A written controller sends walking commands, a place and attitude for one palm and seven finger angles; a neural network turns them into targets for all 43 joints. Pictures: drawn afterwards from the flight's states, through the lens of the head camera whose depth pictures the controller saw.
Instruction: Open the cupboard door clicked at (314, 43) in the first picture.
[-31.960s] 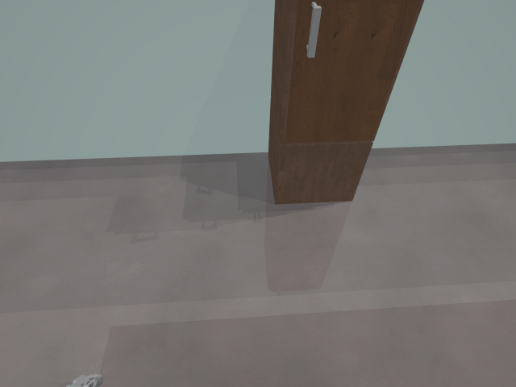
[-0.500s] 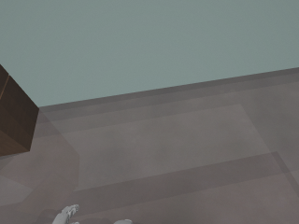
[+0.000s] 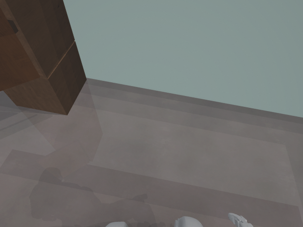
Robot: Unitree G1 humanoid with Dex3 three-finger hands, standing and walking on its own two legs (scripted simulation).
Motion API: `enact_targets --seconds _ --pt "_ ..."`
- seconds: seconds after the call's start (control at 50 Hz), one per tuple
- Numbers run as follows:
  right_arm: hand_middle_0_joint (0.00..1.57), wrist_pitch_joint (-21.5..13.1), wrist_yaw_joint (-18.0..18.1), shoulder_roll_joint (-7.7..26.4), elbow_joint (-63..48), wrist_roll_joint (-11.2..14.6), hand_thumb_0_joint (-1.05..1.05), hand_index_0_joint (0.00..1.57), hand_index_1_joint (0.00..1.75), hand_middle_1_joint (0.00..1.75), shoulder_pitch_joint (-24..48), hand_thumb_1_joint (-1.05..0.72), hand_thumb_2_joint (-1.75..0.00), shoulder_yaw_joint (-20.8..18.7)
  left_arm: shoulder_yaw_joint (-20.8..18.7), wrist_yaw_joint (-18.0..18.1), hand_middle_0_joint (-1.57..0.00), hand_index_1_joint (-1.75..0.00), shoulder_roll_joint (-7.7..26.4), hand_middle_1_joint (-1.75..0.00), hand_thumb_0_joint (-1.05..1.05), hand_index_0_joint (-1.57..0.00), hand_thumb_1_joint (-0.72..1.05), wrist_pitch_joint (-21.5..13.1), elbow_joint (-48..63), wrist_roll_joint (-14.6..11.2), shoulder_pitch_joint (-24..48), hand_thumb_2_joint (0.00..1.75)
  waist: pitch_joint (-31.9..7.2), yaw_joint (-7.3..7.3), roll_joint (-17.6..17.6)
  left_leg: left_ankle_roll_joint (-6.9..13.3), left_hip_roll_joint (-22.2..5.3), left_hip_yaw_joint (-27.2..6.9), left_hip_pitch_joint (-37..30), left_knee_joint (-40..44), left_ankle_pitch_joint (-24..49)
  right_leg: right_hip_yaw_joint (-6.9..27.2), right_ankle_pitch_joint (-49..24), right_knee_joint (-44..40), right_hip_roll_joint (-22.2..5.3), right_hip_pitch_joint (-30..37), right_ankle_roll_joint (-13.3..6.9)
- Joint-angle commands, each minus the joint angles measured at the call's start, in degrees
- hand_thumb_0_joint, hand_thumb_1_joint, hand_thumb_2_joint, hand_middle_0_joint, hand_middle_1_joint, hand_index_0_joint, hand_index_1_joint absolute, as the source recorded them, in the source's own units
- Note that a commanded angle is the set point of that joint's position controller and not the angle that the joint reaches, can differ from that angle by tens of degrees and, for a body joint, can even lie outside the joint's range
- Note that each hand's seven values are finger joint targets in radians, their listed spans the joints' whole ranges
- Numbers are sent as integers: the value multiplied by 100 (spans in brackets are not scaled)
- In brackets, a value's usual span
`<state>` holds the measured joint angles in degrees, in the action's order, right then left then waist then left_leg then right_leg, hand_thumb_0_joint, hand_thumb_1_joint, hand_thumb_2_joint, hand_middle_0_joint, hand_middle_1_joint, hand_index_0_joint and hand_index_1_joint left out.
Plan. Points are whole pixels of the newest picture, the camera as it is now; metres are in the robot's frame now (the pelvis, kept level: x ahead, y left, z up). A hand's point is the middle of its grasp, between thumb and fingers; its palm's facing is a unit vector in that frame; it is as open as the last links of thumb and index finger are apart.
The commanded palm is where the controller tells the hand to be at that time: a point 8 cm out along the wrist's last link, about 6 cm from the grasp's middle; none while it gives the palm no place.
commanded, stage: turn to face it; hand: left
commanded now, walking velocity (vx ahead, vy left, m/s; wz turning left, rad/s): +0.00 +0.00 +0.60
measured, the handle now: out of the picture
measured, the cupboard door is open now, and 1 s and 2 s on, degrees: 46 46 46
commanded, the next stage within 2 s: take the last steps up to it in 1.06 s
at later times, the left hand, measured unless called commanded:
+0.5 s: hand out of the picture +0.08 +0.16 -0.14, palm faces +0.26 -0.93 -0.26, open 7.4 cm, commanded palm none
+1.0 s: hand out of the picture -0.04 +0.20 -0.16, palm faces +0.54 -0.81 -0.25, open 7.4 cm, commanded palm none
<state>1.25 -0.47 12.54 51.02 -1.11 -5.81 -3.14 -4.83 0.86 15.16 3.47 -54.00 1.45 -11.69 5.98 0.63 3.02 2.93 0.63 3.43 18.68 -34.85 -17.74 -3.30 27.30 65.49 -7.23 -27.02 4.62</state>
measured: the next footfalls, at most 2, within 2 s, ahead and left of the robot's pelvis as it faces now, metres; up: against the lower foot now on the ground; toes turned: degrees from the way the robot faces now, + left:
right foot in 0.34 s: +0.07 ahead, -0.15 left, +0.00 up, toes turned +9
left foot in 0.74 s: +0.01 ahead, +0.10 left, +0.00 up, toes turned +32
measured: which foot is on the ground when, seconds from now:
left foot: down 0.00-0.34, up 0.36-0.72, down 0.74-1.00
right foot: up 0.00-0.32, down 0.34-0.74, up 0.76-1.00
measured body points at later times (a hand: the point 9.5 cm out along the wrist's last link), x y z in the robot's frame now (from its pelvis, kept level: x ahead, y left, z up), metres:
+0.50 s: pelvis +0.02 -0.05 +0.01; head +0.08 -0.06 +0.45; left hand +0.06 +0.21 -0.12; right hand +0.13 -0.29 -0.15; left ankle -0.04 +0.07 -0.64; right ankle +0.03 -0.16 -0.73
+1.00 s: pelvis +0.02 -0.01 +0.01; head +0.06 +0.03 +0.46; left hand -0.07 +0.24 -0.14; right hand +0.24 -0.16 -0.13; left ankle -0.02 +0.08 -0.73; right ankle +0.08 -0.15 -0.67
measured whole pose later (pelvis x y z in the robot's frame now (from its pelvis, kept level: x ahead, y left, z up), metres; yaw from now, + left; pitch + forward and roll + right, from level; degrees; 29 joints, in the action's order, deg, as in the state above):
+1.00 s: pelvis +0.02 -0.01 +0.01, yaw +30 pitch +1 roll -1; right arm 0.9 0.4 11.2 53.6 -1.4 -6.7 -1.8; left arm -3.9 0.6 13.7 2.7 -55.0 1.3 -11.8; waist 4.6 1.4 1.1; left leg 2.3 0.4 2.3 14.7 -28.3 -14.6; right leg -2.2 24.7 56.1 -5.4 -25.4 3.9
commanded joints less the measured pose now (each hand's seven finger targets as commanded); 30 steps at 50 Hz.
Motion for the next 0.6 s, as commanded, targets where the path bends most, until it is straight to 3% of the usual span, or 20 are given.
enact_targets --seconds 0.0,0.06,0.18,0.24,0.28,0.3,0.32,0.34,0.36,0.38,0.4,0.42,0.44,0.5,0.58 --pt "20 -101 124 1105 -206 -2 0 20 30 30 -388 -90 -90 -280 -79 -48 -20 -30 309 -30 0 -20 90 -180 528 -21 48 90 -857 -123 -1004 565 -1370 -1452 -1067 1544 2760 347 -609 47 29 -541 90" --pt "20 -103 116 1112 -132 -5 0 20 30 30 -568 -90 -90 -298 -63 -37 -20 -30 281 -30 0 -20 90 -191 584 -25 142 90 -930 -158 -840 643 -1374 -1654 -1251 1533 2793 346 -638 -329 132 -542 124" --pt "20 -35 98 1128 -93 -48 0 20 30 30 -671 -90 -90 -365 -4 -8 -20 -30 215 -30 0 -20 90 -228 810 -73 552 90 -888 -264 -1119 663 -1273 -2105 -1002 1309 2775 268 -313 -1707 432 78 50" --pt "20 10 100 1130 -147 -52 0 20 30 30 -494 -90 -90 -401 -16 19 -20 -30 203 -30 0 -20 90 -269 787 -102 283 90 -949 -137 -1329 589 -1149 -2354 -585 1094 2830 194 -484 -2654 651 910 -56" --pt "20 23 87 1014 -196 8 0 20 30 30 -320 -90 -90 -397 -60 58 -20 -30 325 -30 0 -20 90 -345 684 -113 -149 90 -1063 120 -984 287 -840 -2296 32 703 2237 199 -1462 -4010 570 2036 -129" --pt "20 12 48 769 -232 66 0 20 30 30 -417 -90 -90 -370 -124 98 -20 -30 647 -30 0 -20 90 -411 658 -54 -340 90 -1209 187 -135 -59 -408 -1867 831 48 1061 938 -1699 -4682 -268 2949 -351" --pt "20 1 7 481 -338 88 0 20 30 30 -440 -90 -90 -333 -197 141 -20 -30 1087 -30 0 -20 90 -437 671 28 -383 90 -1112 232 1281 -519 460 -695 1650 -1329 -1316 2223 -2551 -4877 -1784 3194 -1017" --pt "20 67 2 671 -288 17 0 20 30 30 -424 -90 -90 -378 -133 147 -20 -30 1031 -30 0 -20 90 -420 682 -10 -288 90 -991 160 1034 -508 226 -748 1532 -2649 -1758 2101 -2882 -4826 -2167 2442 -1396" --pt "20 132 -6 647 -192 3 0 20 30 30 -375 -90 -90 -380 -98 162 -20 -30 817 -30 0 -20 90 -430 724 -30 -39 90 -805 34 1066 -546 43 -802 1555 -3328 -1503 1916 -3009 -4770 -1830 2113 -1377" --pt "20 177 -43 628 -100 8 0 20 30 30 -386 -90 -90 -367 -21 148 -20 -30 628 -30 0 -20 90 -426 769 -52 233 90 -536 -117 892 -604 -104 -708 1621 -3685 -1050 1259 -3199 -4680 -1483 1968 -1247" --pt "20 195 -81 541 -46 4 0 20 30 30 -397 -90 -90 -337 16 134 -20 -30 471 -30 0 -20 90 -441 793 -60 329 90 -537 -198 667 -663 -175 -611 1622 -3750 -722 728 -3603 -4562 -1228 1979 -1108" --pt "20 206 -108 475 -24 27 0 20 30 30 -427 -90 -90 -311 14 140 -20 -30 433 -30 0 -20 90 -449 797 -46 328 90 -578 -218 754 -686 -221 -527 1569 -3637 -608 451 -3821 -4513 -1155 2018 -1034" --pt "20 216 -122 455 -8 23 0 20 30 30 -375 -90 -90 -288 18 140 -20 -30 439 -30 0 -20 90 -466 788 -43 279 90 -583 -195 806 -714 -242 -430 1532 -3437 -558 244 -3976 -4493 -1136 2106 -997" --pt "20 218 -135 367 -57 30 0 20 30 30 -76 -90 -90 -231 -29 123 -20 -30 567 -30 0 -20 90 -463 650 -25 -90 90 -659 -18 695 -738 -225 -154 1357 -2518 -722 -3 -4282 -4361 -1199 2434 -1009" --pt "20 167 -152 250 -134 50 0 20 30 30 250 -90 -90 -158 -116 97 -20 -30 781 -30 0 -20 90 -435 496 18 -411 90 -617 170 864 -649 -151 207 917 -1337 -842 -235 -4696 -4095 -1324 2512 -1000"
